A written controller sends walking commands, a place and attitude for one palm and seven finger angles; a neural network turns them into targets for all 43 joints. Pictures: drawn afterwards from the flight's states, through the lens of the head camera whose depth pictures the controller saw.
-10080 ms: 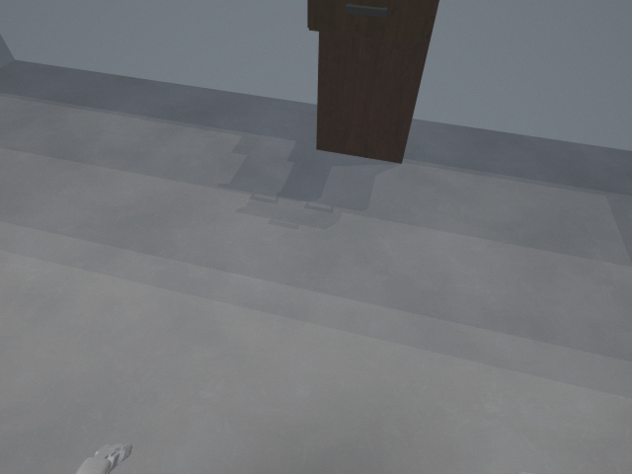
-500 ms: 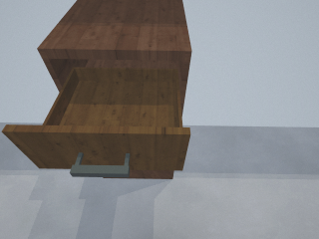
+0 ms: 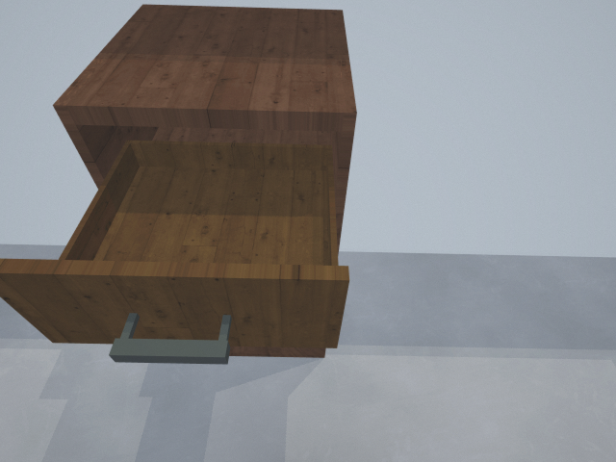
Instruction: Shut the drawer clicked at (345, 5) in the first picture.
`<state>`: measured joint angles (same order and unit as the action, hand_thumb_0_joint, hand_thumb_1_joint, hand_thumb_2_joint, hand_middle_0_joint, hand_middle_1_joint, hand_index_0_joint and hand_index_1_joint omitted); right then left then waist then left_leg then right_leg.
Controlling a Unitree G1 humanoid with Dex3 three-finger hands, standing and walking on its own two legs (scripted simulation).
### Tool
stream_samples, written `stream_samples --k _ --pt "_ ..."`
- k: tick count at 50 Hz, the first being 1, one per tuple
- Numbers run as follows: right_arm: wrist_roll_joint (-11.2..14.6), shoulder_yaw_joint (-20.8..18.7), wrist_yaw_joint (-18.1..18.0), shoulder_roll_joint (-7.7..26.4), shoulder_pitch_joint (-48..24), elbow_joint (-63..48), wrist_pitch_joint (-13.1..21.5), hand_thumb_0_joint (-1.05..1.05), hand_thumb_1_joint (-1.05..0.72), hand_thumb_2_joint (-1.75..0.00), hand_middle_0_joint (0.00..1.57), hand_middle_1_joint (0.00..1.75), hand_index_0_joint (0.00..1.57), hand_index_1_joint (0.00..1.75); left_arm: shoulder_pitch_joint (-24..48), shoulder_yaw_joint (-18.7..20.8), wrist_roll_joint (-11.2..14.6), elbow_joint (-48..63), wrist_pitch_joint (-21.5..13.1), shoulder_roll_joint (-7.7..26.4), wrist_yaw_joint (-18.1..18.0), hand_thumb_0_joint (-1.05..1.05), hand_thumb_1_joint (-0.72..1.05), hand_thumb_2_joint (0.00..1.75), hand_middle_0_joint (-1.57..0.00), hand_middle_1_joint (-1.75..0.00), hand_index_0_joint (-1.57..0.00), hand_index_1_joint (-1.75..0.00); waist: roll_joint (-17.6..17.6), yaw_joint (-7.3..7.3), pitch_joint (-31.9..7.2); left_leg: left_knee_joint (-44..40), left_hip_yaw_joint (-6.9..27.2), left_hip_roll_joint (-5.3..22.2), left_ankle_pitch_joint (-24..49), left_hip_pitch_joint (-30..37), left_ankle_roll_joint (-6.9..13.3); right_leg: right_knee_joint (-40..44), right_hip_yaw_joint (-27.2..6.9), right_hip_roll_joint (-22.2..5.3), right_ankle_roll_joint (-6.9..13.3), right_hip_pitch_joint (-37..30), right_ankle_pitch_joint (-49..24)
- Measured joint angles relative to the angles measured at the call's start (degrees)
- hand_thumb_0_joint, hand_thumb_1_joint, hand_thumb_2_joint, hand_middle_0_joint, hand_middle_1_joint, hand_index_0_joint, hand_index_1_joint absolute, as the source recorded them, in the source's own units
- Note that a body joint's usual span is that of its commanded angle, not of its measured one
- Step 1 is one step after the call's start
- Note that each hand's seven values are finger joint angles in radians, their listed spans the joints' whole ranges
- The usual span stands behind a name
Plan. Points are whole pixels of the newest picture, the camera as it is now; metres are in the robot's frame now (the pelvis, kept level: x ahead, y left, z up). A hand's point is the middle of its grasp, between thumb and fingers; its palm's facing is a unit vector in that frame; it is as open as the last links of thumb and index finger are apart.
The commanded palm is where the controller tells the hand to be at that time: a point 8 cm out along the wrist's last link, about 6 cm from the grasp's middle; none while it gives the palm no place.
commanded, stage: shuffle to correct the standing spot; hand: left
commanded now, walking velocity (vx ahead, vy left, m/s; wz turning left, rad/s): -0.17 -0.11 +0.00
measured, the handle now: (175, 336) +0.26 +0.19 +0.04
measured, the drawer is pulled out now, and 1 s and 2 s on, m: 0.28 0.28 0.28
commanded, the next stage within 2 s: come to a stop and stand still in 0.08 s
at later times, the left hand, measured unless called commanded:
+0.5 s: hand out of the picture -0.01 +0.15 -0.17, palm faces +0.02 -0.98 -0.20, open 7.3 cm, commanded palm none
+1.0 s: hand out of the picture +0.00 +0.16 -0.18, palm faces +0.03 -0.98 -0.19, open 7.3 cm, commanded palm none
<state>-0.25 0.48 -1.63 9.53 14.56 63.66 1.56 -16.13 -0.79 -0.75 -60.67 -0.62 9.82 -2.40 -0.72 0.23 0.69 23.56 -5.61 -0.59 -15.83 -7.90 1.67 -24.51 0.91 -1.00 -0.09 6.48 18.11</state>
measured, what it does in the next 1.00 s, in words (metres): stands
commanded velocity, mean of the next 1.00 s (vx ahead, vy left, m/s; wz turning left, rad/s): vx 0.00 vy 0.00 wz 0.00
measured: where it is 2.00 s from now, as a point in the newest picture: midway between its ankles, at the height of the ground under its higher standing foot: outside the picture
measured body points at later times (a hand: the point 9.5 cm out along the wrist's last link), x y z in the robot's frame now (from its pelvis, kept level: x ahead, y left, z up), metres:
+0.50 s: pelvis -0.02 -0.03 +0.00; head -0.02 -0.03 +0.45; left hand -0.01 +0.20 -0.16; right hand -0.02 -0.25 -0.16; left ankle -0.04 +0.10 -0.74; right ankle -0.06 -0.12 -0.74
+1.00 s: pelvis +0.00 -0.01 +0.00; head +0.01 +0.00 +0.45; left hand +0.00 +0.21 -0.16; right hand +0.00 -0.23 -0.16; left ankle -0.04 +0.10 -0.74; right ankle -0.06 -0.12 -0.74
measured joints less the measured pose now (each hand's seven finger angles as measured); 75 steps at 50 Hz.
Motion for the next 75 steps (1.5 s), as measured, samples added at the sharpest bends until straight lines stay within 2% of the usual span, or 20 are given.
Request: stream_samples --k 13,19,25,40,54,58,62,69,75 --pt "0.1 -1.5 -0.5 -0.5 -2.0 -2.2 -1.4 0.01 -0.91 -0.9 0.2 0.3 0.2 0.29 1.6 1.5 -0.1 3.3 1.9 0.9 -0.1 0.0 0.91 0.9 -0.2 -0.3 -0.2 -0.3 -0.4 -0.18 2.3 1.9 -0.4 1.3 1.2 -2.9 -1.2 -3.7 -0.3 1.2 1.3 4.0 -0.2" --pt "-0.2 -1.2 0.4 0.2 -0.9 -1.6 -1.7 0.01 -0.91 -0.9 0.2 0.3 0.2 0.29 0.5 0.4 -0.3 2.5 0.9 0.5 0.3 0.0 0.91 0.9 -0.2 -0.3 -0.2 -0.3 0.7 -0.37 0.3 1.7 0.4 2.4 1.7 -2.9 -1.9 -1.4 0.4 2.3 2.2 2.9 -1.6" --pt "-0.6 -0.7 1.1 -0.1 2.1 -0.5 -1.7 0.01 -0.9 -0.9 0.19 0.3 0.2 0.29 -1.6 0.2 -0.4 1.9 0.7 -0.1 0.8 0.0 0.91 0.9 -0.2 -0.3 -0.2 -0.3 0.5 0.23 -1.2 3.2 1.1 3.0 0.4 -3.2 -2.1 -1.2 1.1 2.8 2.6 2.1 -1.0" --pt "0.2 0.4 -0.5 -2.7 3.0 2.0 0.4 0.01 -0.9 -0.9 0.2 0.3 0.2 0.29 -3.1 -0.2 0.3 -1.4 -0.4 -1.4 0.0 0.0 0.91 0.9 -0.2 -0.3 -0.2 -0.3 -0.9 0.17 0.0 1.2 0.5 1.8 -0.7 -0.5 -1.4 0.4 0.5 1.7 1.5 -0.2 0.1" --pt "0.1 0.2 -0.8 -1.7 2.0 2.3 0.6 0.01 -0.92 -0.9 0.2 0.3 0.2 0.29 -1.5 0.2 0.1 -1.3 -0.3 -0.7 -0.3 0.0 0.92 0.9 -0.2 -0.3 -0.2 -0.3 -0.7 0.19 -0.4 -1.4 0.4 0.8 0.7 1.1 -0.8 2.0 0.4 0.9 0.8 -1.5 -0.9" --pt "0.1 0.3 -0.5 -1.4 2.0 1.8 0.2 0.01 -0.92 -0.9 0.2 0.3 0.2 0.29 -1.3 0.0 -0.2 -1.4 -0.7 -0.8 -0.5 0.0 0.92 0.9 -0.2 -0.3 -0.2 -0.3 -0.2 0.03 -0.3 -0.1 0.7 1.1 0.9 -0.3 -0.9 2.2 0.7 1.1 0.7 -0.9 -1.4" --pt "-0.3 -0.2 0.0 -0.1 1.5 -1.7 0.0 0.01 -0.92 -0.9 0.2 0.3 0.2 0.29 -0.7 -0.3 -0.3 -0.6 -1.3 -1.3 -0.6 0.0 0.92 0.9 -0.2 -0.3 -0.2 -0.3 1.7 -0.82 1.6 5.1 1.5 1.5 -1.2 -4.4 -0.4 -1.6 1.4 1.3 0.7 2.4 -0.5" --pt "-0.5 -0.2 0.1 0.5 2.3 -2.7 -0.8 0.01 -0.91 -0.9 0.19 0.3 0.2 0.29 -1.0 -0.2 0.0 -0.3 0.3 -1.1 -0.1 0.0 0.91 0.9 -0.2 -0.3 -0.2 -0.3 3.0 -0.35 0.6 7.6 0.9 0.4 -2.4 -4.6 0.3 -6.2 0.9 0.1 0.1 3.6 1.9" --pt "-0.5 0.1 0.3 0.5 2.2 -2.5 -0.7 0.01 -0.92 -0.9 0.2 0.3 0.2 0.29 -0.9 -0.1 -0.1 0.2 0.8 -0.7 0.0 0.0 0.91 0.9 -0.2 -0.3 -0.2 -0.3 2.5 -0.19 0.4 6.4 0.3 -0.1 -1.6 -3.9 0.4 -7.0 0.2 -0.4 0.0 4.0 2.1"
